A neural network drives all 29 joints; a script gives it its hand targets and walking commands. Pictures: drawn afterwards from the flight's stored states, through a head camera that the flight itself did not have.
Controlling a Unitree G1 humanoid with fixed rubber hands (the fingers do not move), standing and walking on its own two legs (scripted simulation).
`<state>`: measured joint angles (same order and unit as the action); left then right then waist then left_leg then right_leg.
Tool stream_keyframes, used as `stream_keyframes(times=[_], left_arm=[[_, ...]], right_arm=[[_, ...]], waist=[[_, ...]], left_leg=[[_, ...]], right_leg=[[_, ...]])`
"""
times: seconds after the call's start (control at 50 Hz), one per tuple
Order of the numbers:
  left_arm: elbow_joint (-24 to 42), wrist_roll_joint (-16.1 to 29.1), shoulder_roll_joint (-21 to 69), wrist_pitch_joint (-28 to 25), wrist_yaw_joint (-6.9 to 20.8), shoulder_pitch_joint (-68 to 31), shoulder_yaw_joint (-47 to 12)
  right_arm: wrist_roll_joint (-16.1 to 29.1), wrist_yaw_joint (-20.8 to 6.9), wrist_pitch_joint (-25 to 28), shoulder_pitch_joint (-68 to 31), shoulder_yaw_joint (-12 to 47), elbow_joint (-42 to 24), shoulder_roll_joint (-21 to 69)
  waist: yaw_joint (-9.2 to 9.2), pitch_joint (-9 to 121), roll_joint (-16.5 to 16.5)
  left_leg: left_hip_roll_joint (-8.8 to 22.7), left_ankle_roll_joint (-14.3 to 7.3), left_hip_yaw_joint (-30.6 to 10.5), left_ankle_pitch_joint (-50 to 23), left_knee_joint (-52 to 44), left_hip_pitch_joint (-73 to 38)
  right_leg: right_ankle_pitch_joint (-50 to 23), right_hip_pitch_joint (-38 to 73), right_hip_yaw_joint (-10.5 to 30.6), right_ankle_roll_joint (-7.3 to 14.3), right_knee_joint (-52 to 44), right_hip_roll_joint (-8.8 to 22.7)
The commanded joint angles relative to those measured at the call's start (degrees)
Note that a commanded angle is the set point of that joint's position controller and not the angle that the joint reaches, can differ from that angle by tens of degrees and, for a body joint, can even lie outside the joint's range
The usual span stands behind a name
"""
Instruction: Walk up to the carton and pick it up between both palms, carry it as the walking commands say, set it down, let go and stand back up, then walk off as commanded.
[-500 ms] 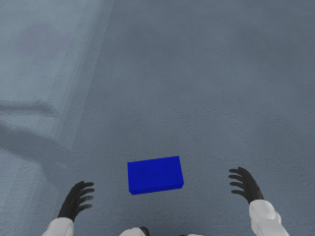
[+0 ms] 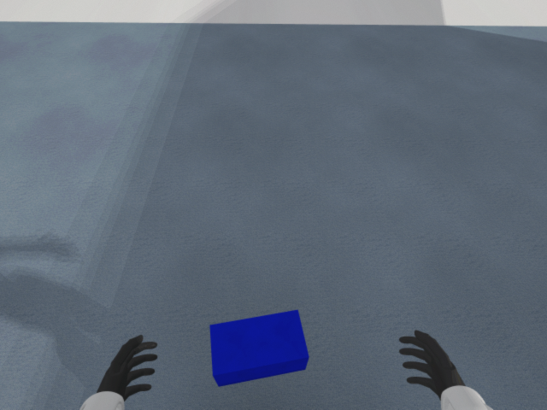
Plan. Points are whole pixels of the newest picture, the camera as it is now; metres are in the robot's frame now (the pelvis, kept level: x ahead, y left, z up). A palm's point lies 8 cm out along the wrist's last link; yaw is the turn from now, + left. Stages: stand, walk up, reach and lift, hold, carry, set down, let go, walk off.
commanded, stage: let go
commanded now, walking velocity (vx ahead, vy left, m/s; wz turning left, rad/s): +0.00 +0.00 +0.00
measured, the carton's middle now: (258, 347) +0.41 +0.05 -0.70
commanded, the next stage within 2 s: stand in 0.14 s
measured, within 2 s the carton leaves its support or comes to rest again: neither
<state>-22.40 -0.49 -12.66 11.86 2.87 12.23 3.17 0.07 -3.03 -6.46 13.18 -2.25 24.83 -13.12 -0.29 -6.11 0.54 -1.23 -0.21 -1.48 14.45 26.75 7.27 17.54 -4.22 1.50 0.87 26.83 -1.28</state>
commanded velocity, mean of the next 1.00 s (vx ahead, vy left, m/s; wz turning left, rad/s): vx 0.00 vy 0.00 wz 0.00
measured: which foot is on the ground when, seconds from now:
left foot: down 0.00-1.00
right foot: down 0.00-1.00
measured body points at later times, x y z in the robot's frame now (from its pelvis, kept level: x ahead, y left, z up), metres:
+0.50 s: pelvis +0.02 +0.02 +0.00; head +0.02 +0.04 +0.45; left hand +0.16 +0.31 -0.11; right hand +0.16 -0.28 -0.08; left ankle +0.01 +0.12 -0.74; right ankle -0.03 -0.11 -0.74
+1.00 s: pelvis +0.01 +0.02 +0.01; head +0.01 +0.04 +0.46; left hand +0.13 +0.32 -0.11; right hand +0.12 -0.29 -0.09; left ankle +0.01 +0.12 -0.74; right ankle -0.03 -0.11 -0.74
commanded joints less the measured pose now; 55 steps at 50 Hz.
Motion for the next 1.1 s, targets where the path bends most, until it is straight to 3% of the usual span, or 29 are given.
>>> stream_keyframes(times=[0.0, 0.12, 0.14, 0.2, 0.24, 0.34, 0.48, 0.68, 1.08], left_arm=[[6.36, 0.13, -4.66, 0.40, -0.85, -2.19, 0.92], [8.27, 0.00, -3.94, 1.57, -2.06, -1.74, 0.26], [-0.32, -2.10, -12.65, -3.47, -3.66, -2.95, 2.11], [-3.66, -2.50, -11.87, -8.91, -3.47, -2.09, 1.62], [-6.00, -2.34, -11.29, -10.35, -2.81, -2.15, 1.42], [-10.47, -1.94, -12.86, -11.67, -3.11, -2.18, 1.01], [-16.02, -1.70, -15.23, -12.12, -4.04, -1.72, 0.14], [-21.47, -1.44, -16.54, -12.34, -4.45, -2.96, -0.67], [-28.75, -1.20, -17.98, -12.69, -4.30, -4.40, -1.22]], right_arm=[[0.05, 0.38, 0.69, -2.08, -1.48, -4.96, -6.00], [0.09, 0.31, 0.40, -2.64, -1.11, -5.42, -6.83], [-2.63, 2.58, 2.61, -2.41, -2.41, 3.54, -11.01], [-3.52, 3.62, 5.27, -3.83, -2.76, 5.68, -12.81], [-2.86, 3.32, 6.06, -5.62, -2.39, 7.26, -12.36], [-2.12, 3.29, 6.83, -5.36, -2.19, 11.14, -13.26], [-1.98, 3.87, 6.89, -5.56, -1.90, 15.91, -15.51], [-1.65, 4.17, 7.09, -6.73, -1.37, 20.86, -16.70], [-1.40, 4.04, 7.37, -8.03, -0.68, 28.62, -17.71]], waist=[[0.10, 3.64, 1.08], [0.64, 4.12, 0.16], [-0.16, 4.12, 5.00], [0.29, 3.68, -0.55], [-0.20, 5.39, -1.79], [0.43, 9.43, -1.17], [0.71, 10.04, -1.40], [0.73, 9.19, -0.84], [0.82, 6.61, -0.36]], left_leg=[[-1.67, 0.64, 0.70, -8.44, -1.18, -3.62], [-1.02, 0.28, -0.59, -6.25, -0.79, -1.76], [3.54, 0.29, -3.29, -0.60, -3.29, 5.82], [4.08, -0.31, -5.14, 8.53, -5.58, 9.20], [4.66, -0.67, -5.54, 5.61, -5.96, 9.00], [5.25, -0.74, -4.62, -12.08, -2.56, 3.28], [6.11, -0.69, -4.75, -20.15, -2.72, 0.65], [6.46, -0.68, -4.83, -21.83, -4.46, -0.66], [6.91, -1.09, -5.78, -13.83, -8.94, -1.22]], right_leg=[[-11.59, -7.11, -0.11, -1.17, -4.65, 0.46], [-10.46, -7.69, -0.84, -0.77, -2.96, 0.20], [1.08, -9.96, 1.12, -1.81, -3.10, 2.70], [4.52, -9.19, 3.53, -1.07, -3.80, 3.38], [-0.45, -7.15, 3.33, -1.13, -2.92, 3.37], [-10.65, -5.04, 4.32, -1.19, -3.21, 4.60], [-16.64, -3.32, 4.24, -1.16, -3.29, 5.22], [-18.18, -1.88, 4.45, -1.13, -4.92, 5.87], [-13.19, -1.71, 5.79, -0.76, -9.78, 7.09]])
